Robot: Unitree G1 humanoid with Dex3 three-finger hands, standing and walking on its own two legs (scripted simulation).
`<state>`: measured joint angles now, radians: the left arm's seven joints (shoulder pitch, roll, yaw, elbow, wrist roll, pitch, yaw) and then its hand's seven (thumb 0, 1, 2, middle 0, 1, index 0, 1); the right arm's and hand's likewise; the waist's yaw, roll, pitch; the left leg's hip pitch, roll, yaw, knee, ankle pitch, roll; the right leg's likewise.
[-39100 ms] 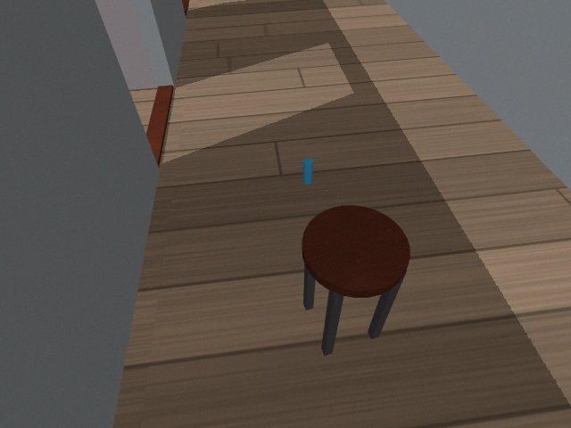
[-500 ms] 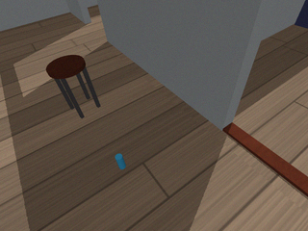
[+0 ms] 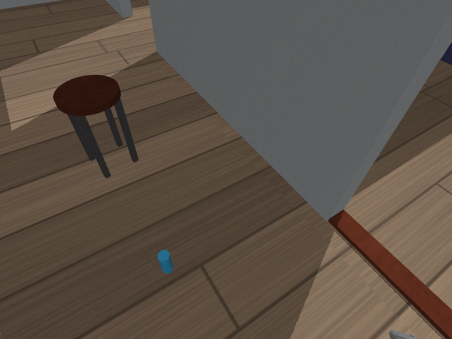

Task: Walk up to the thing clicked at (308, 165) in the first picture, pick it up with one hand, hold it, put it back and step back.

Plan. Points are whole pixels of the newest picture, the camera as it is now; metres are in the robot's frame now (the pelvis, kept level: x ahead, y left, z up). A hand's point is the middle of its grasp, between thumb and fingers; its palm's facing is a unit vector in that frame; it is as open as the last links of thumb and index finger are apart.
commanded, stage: walk up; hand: left
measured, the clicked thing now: (165, 262) +0.55 +0.26 -0.70
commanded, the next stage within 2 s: none
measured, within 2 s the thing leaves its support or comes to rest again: neither
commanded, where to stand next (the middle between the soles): +0.25 -0.01 m, yaw -1 degrees
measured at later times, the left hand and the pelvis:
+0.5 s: hand (97, 328) +0.18 +0.26 -0.11, palm faces -0.02 -0.90 -0.44, open 7.4 cm; pelvis +0.14 -0.03 +0.01, yaw +0 degrees
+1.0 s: hand (114, 288) +0.27 +0.26 -0.15, palm faces -0.06 -0.92 -0.38, open 7.4 cm; pelvis +0.21 -0.01 -0.01, yaw -1 degrees
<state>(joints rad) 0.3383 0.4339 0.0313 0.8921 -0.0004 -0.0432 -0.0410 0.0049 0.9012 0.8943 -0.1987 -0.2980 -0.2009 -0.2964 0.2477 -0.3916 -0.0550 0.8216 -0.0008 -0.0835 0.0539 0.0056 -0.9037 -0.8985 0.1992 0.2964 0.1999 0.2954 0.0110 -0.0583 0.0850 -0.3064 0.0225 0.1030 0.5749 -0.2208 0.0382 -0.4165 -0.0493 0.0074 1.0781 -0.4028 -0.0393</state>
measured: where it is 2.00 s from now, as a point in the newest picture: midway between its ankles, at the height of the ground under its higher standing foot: outside the picture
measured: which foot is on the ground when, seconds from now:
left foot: down 0.00-0.24, up 0.26-0.60, down 0.62-1.00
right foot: up 0.00-0.22, down 0.24-0.64, up 0.66-0.86, down 0.88-1.00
